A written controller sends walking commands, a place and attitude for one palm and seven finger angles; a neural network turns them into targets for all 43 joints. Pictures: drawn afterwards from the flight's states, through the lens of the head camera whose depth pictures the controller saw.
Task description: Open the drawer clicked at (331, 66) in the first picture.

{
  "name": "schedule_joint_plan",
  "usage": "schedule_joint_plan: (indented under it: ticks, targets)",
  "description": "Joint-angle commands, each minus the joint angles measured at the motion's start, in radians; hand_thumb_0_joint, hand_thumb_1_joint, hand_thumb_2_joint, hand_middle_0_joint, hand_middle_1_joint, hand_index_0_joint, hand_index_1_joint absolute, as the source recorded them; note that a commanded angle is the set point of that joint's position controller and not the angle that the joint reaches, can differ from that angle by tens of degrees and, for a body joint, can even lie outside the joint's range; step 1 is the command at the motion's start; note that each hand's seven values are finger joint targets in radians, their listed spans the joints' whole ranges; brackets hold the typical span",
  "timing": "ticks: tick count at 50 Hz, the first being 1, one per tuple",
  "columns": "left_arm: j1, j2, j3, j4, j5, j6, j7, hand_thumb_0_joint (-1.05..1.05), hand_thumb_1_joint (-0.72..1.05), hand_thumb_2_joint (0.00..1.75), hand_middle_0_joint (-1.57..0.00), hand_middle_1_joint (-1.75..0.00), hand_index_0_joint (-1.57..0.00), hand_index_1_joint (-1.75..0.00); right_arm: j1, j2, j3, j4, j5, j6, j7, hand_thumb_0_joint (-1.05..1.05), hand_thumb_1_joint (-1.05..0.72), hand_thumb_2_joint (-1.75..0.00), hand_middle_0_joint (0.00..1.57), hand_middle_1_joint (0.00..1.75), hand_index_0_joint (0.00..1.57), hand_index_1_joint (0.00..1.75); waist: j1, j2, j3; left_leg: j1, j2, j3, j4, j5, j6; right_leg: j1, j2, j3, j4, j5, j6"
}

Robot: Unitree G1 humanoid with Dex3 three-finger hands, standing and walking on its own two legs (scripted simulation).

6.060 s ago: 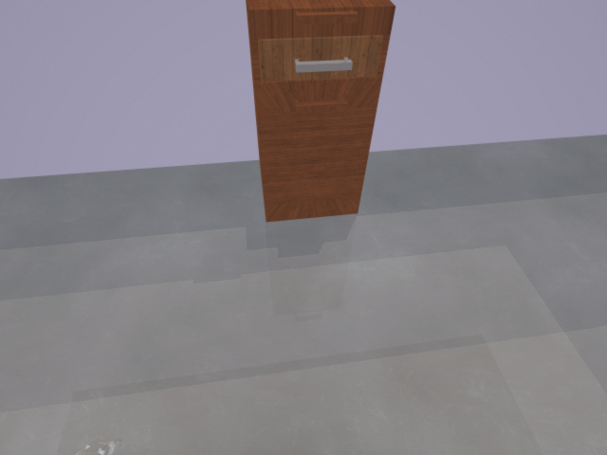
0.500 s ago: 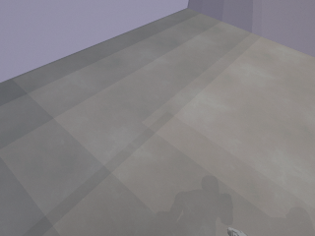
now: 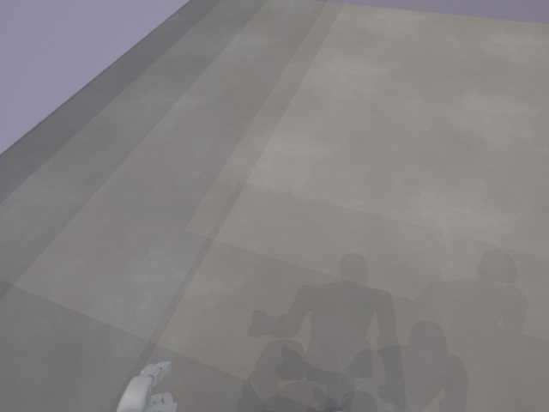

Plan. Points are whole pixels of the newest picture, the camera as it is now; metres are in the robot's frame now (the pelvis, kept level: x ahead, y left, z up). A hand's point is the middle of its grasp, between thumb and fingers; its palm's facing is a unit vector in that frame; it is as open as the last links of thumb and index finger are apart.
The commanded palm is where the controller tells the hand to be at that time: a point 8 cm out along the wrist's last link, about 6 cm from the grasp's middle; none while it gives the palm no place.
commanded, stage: turn to face it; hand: left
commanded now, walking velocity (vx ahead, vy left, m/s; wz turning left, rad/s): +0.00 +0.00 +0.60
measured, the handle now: out of the picture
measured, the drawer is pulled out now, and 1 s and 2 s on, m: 0.00 0.00 0.00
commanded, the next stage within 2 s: none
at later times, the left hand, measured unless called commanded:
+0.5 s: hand out of the picture +0.00 +0.27 -0.18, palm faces +0.31 -0.92 -0.23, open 7.3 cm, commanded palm none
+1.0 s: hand out of the picture -0.02 +0.20 -0.13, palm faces +0.54 -0.79 -0.28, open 7.4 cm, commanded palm none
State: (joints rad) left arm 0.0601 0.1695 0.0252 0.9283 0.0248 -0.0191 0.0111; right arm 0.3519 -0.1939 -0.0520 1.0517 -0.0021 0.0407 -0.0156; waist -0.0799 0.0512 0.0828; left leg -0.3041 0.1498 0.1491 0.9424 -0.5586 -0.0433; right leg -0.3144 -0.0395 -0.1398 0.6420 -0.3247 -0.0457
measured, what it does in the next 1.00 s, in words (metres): steps on the spot, turning left: left foot, then right foot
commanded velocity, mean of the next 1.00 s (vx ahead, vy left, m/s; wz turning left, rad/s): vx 0.00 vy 0.00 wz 0.60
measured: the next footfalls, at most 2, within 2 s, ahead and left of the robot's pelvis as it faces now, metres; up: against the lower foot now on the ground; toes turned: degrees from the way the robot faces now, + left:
left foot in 0.36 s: +0.04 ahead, +0.13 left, +0.00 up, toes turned +23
right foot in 0.94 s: +0.09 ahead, -0.11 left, +0.00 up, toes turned +30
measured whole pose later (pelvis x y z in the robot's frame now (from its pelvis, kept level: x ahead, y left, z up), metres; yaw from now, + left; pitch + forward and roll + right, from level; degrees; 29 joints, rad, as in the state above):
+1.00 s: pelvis -0.01 -0.03 +0.01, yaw +34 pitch +0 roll +0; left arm 0.17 0.18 0.04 0.87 0.02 0.03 0.03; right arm 0.23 -0.25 -0.11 0.93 -0.02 0.08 0.02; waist -0.03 0.06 0.03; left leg -0.50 -0.07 -0.08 0.87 -0.40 -0.02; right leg -0.25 -0.04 -0.05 0.55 -0.29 0.01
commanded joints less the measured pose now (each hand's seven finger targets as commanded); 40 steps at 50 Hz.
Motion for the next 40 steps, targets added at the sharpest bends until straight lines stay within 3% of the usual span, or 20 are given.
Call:
schedule_joint_plan:
  ticks: [1,3,7,10,13,15,16,17,18,19,20,21,23,26,29,37,40]
  targets:
    - [0.105,0.157,0.032,0.003,-0.009,-0.007,0.025,0.00,0.90,0.90,-0.20,-0.30,-0.20,-0.30,0.008,-0.037,-0.001,-0.048,-0.003,-0.005,-0.005,0.00,-0.90,-0.90,0.20,0.30,0.20,0.30,0.070,-0.196,-0.125,-0.130,-0.022,-0.114,0.142,0.050,-0.020,0.184,-0.302,0.133,-0.252,0.777,-0.098]
    - [0.070,0.153,0.037,-0.006,-0.007,-0.001,0.027,0.00,0.90,0.90,-0.20,-0.30,-0.20,-0.30,0.026,-0.034,-0.005,-0.035,-0.006,0.003,0.002,0.00,-0.90,-0.90,0.20,0.30,0.20,0.30,0.053,-0.193,-0.075,-0.135,-0.033,-0.096,0.146,0.103,-0.025,0.125,-0.290,0.070,-0.286,0.656,-0.085]
    - [0.082,0.151,0.048,-0.006,-0.003,0.007,0.028,0.00,0.90,0.90,-0.20,-0.30,-0.20,-0.30,-0.024,-0.036,-0.020,-0.059,-0.009,0.010,0.013,0.00,-0.90,-0.90,0.20,0.30,0.20,0.30,0.063,-0.200,-0.020,-0.158,-0.039,-0.072,0.114,0.133,-0.031,0.080,-0.305,0.036,-0.323,0.472,-0.085]
    - [0.094,0.155,0.059,-0.012,0.001,0.012,0.030,0.00,0.90,0.90,-0.20,-0.30,-0.20,-0.30,-0.075,-0.031,-0.025,-0.090,-0.013,0.007,0.021,0.00,-0.90,-0.90,0.20,0.30,0.20,0.30,0.075,-0.226,-0.022,-0.163,-0.039,-0.046,0.026,0.131,-0.028,0.098,-0.321,0.017,-0.307,0.406,-0.085]
    - [0.101,0.167,0.074,-0.028,0.007,0.017,0.032,0.00,0.90,0.90,-0.20,-0.30,-0.20,-0.30,-0.099,-0.027,-0.028,-0.127,-0.012,-0.004,0.029,0.00,-0.90,-0.90,0.20,0.30,0.20,0.30,0.085,-0.231,-0.065,-0.127,-0.043,-0.030,-0.127,0.136,-0.015,0.145,-0.345,0.004,-0.240,0.407,-0.077]
    - [0.108,0.175,0.078,-0.030,0.002,0.023,0.029,0.00,0.90,0.90,-0.20,-0.30,-0.20,-0.30,-0.085,-0.043,-0.031,-0.138,-0.016,-0.009,0.031,0.00,-0.90,-0.90,0.20,0.30,0.20,0.30,0.073,-0.195,-0.099,-0.054,-0.062,-0.001,-0.264,0.231,-0.007,0.150,-0.332,-0.027,-0.158,0.392,-0.043]
    - [0.112,0.175,0.078,-0.035,-0.005,0.027,0.025,0.00,0.90,0.90,-0.20,-0.30,-0.20,-0.30,-0.052,-0.063,-0.037,-0.136,-0.018,-0.014,0.032,0.00,-0.90,-0.90,0.20,0.30,0.20,0.30,0.054,-0.139,-0.133,0.029,-0.075,-0.001,-0.364,0.330,0.002,0.127,-0.306,-0.056,-0.076,0.353,-0.010]
    - [0.116,0.146,0.078,-0.046,-0.012,0.034,0.023,0.00,0.90,0.90,-0.20,-0.30,-0.20,-0.30,0.009,-0.129,-0.052,-0.132,-0.021,-0.022,0.032,0.00,-0.90,-0.90,0.20,0.30,0.20,0.30,0.021,0.063,-0.163,0.154,0.014,-0.165,-0.497,0.507,0.048,-0.001,-0.242,-0.079,0.107,0.178,0.048]
    - [0.099,0.081,0.063,-0.097,-0.020,0.037,0.017,0.00,0.90,0.90,-0.20,-0.30,-0.20,-0.30,0.064,-0.237,-0.075,-0.139,-0.026,-0.032,0.024,0.00,-0.90,-0.90,0.20,0.30,0.20,0.30,-0.005,0.372,-0.161,0.248,0.274,-0.522,-0.591,0.900,0.189,-0.254,-0.096,-0.080,0.349,-0.321,0.138]
    - [0.040,0.111,0.058,-0.122,-0.007,0.046,0.019,0.00,0.90,0.90,-0.20,-0.30,-0.20,-0.30,0.093,-0.263,-0.077,-0.122,-0.023,-0.026,0.016,0.00,-0.90,-0.90,0.20,0.30,0.20,0.30,-0.023,0.239,-0.193,0.234,0.335,-0.546,-0.593,0.910,0.268,-0.268,-0.077,0.053,0.506,-0.366,0.126]
    - [0.021,0.104,0.062,-0.109,-0.001,0.051,0.018,0.00,0.90,0.90,-0.20,-0.30,-0.20,-0.30,0.050,-0.239,-0.073,-0.119,-0.024,-0.030,0.005,0.00,-0.90,-0.90,0.20,0.30,0.20,0.30,-0.004,0.197,-0.169,0.208,0.274,-0.489,-0.604,0.809,0.249,-0.303,-0.094,0.106,0.559,-0.278,0.118]
    - [0.022,0.106,0.068,-0.101,-0.002,0.049,0.014,0.00,0.90,0.90,-0.20,-0.30,-0.20,-0.30,-0.003,-0.221,-0.068,-0.141,-0.024,-0.033,0.001,0.00,-0.90,-0.90,0.20,0.30,0.20,0.30,0.012,0.183,-0.168,0.215,0.231,-0.468,-0.594,0.768,0.227,-0.341,-0.087,0.120,0.597,-0.201,0.124]
    - [0.052,0.126,0.072,-0.075,-0.003,0.047,0.003,0.00,0.90,0.90,-0.20,-0.30,-0.20,-0.30,-0.090,-0.189,-0.049,-0.173,-0.021,-0.042,-0.003,0.00,-0.90,-0.90,0.20,0.30,0.20,0.30,0.047,0.101,-0.146,0.182,0.154,-0.365,-0.592,0.750,0.179,-0.318,-0.085,0.138,0.603,-0.077,0.135]
    - [0.107,0.136,0.071,-0.052,-0.008,0.052,0.003,0.00,0.90,0.90,-0.20,-0.30,-0.20,-0.30,-0.105,-0.204,-0.050,-0.183,-0.016,-0.047,-0.003,0.00,-0.90,-0.90,0.20,0.30,0.20,0.30,0.061,0.032,-0.170,0.199,0.110,-0.322,-0.598,0.746,0.181,-0.271,-0.069,0.136,0.550,-0.032,0.150]
    - [0.108,0.142,0.071,-0.057,-0.007,0.056,0.006,0.00,0.90,0.90,-0.20,-0.30,-0.20,-0.30,-0.095,-0.209,-0.053,-0.179,-0.013,-0.044,0.001,0.00,-0.90,-0.90,0.20,0.30,0.20,0.30,0.057,0.049,-0.159,0.208,0.093,-0.343,-0.621,0.683,0.185,-0.261,-0.061,0.139,0.487,-0.017,0.162]
    - [0.044,0.150,0.067,-0.103,-0.012,0.054,0.012,0.00,0.90,0.90,-0.20,-0.30,-0.20,-0.30,-0.089,-0.234,-0.069,-0.181,-0.020,-0.023,0.012,0.00,-0.90,-0.90,0.20,0.30,0.20,0.30,0.030,0.115,-0.113,0.140,0.079,-0.494,-0.639,0.488,0.215,-0.190,-0.024,0.148,0.278,-0.097,0.153]
    - [0.076,0.138,0.064,-0.108,-0.017,0.051,0.016,0.00,0.90,0.90,-0.20,-0.30,-0.20,-0.30,-0.121,-0.241,-0.075,-0.194,-0.023,-0.016,0.014,0.00,-0.90,-0.90,0.20,0.30,0.20,0.30,0.045,0.119,-0.130,0.084,0.066,-0.533,-0.627,0.461,0.214,-0.097,0.000,0.148,0.170,-0.105,0.136]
